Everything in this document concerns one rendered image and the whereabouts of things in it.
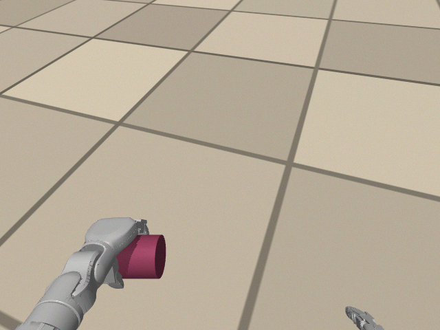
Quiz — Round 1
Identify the left robot hand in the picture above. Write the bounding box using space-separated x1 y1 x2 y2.
85 217 149 289

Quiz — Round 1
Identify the right robot hand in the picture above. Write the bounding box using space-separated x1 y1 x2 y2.
345 306 384 330

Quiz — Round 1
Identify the left robot arm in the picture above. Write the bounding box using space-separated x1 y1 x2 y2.
15 240 116 330

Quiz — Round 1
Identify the can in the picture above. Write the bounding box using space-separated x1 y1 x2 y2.
116 234 166 279

